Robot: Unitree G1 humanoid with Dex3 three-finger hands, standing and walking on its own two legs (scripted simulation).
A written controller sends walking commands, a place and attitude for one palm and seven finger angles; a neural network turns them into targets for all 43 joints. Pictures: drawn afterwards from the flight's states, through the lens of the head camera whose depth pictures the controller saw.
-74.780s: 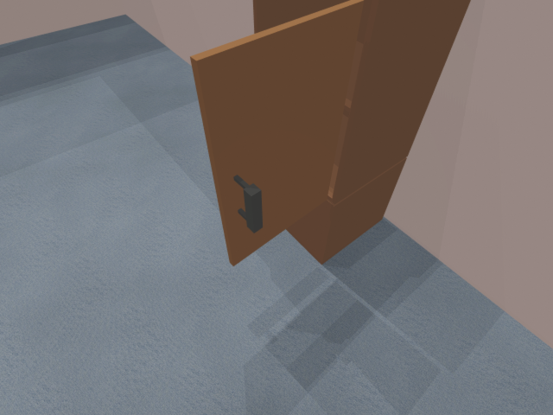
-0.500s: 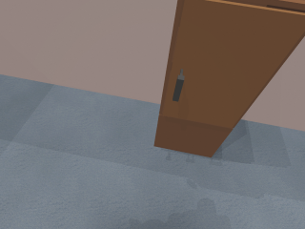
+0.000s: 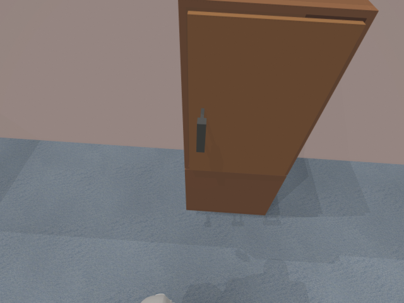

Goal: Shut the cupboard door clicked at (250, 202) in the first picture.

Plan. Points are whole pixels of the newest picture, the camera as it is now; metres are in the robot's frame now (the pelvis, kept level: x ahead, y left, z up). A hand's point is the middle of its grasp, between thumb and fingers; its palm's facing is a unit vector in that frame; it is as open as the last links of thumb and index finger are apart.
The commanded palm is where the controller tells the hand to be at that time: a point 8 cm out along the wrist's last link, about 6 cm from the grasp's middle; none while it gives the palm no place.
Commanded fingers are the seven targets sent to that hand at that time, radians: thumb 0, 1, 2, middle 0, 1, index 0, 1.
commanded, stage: take the last steps up to it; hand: left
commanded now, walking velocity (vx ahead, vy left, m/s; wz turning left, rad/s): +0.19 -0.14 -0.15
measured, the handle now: (201, 130) +0.60 +0.03 -0.08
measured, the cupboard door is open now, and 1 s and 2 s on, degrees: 0 0 0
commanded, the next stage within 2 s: come to a stop and stand still in 0.18 s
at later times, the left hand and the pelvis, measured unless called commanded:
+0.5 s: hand (162, 250) +0.27 +0.11 -0.17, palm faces -0.12 -0.97 -0.23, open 7.4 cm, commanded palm none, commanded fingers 0.00 0.90 0.90 -0.20 -0.30 -0.20 -0.30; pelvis +0.14 -0.07 -0.01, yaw -5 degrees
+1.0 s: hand (132, 292) +0.17 +0.17 -0.18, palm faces +0.02 -0.97 -0.23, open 7.4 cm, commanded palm none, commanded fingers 0.00 0.90 0.90 -0.20 -0.30 -0.20 -0.30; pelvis +0.12 -0.04 +0.00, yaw -3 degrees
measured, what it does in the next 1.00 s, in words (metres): walks ahead: left foot, then right foot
